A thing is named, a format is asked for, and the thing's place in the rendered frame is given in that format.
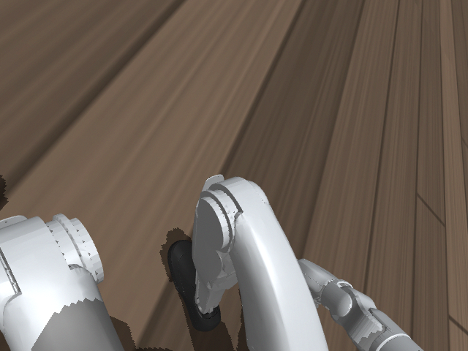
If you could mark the right robot foot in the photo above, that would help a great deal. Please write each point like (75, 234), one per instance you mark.
(183, 272)

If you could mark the right robot hand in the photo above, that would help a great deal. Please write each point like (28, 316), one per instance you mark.
(316, 277)

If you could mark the right robot arm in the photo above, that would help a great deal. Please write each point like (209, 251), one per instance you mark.
(368, 328)

